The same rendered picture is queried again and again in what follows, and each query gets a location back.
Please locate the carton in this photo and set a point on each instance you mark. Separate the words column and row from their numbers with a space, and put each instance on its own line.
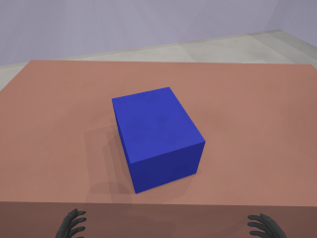
column 160, row 142

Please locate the right robot hand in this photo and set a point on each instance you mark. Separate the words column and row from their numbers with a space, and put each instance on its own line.
column 269, row 226

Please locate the pedestal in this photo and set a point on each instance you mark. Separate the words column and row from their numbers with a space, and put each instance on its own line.
column 60, row 149

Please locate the left robot hand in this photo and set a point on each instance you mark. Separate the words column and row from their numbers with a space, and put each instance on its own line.
column 65, row 231

